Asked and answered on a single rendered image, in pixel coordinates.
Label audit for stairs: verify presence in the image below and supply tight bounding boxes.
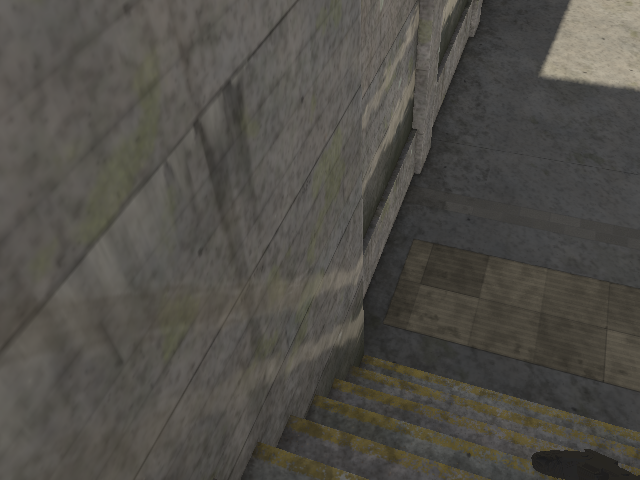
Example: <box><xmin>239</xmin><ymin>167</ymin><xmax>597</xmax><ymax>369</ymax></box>
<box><xmin>213</xmin><ymin>355</ymin><xmax>640</xmax><ymax>480</ymax></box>

